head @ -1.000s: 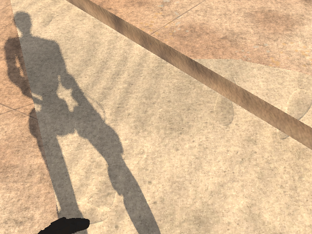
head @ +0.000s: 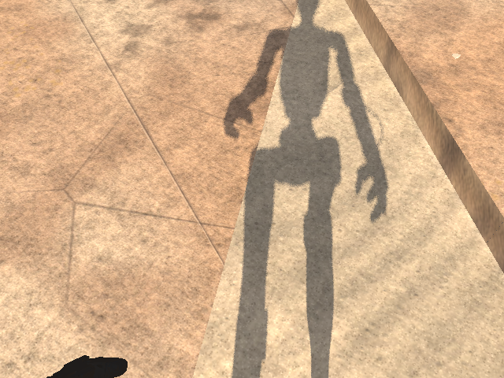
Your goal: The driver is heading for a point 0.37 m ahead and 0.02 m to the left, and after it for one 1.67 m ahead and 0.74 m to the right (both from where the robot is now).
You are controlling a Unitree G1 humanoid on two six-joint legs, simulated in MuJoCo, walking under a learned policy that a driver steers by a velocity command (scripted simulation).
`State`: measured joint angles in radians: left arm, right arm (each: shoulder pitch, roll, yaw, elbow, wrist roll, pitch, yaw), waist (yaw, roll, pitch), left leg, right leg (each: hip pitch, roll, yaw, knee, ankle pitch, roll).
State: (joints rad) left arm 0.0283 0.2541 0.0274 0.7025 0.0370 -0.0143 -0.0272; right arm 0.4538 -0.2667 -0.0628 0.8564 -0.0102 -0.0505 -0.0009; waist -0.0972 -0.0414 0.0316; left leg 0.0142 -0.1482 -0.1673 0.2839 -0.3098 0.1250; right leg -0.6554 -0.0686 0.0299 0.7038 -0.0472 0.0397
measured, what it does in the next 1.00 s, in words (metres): walks ahead: right foot, then left foot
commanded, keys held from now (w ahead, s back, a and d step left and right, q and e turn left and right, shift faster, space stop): w+q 0.22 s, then e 0.78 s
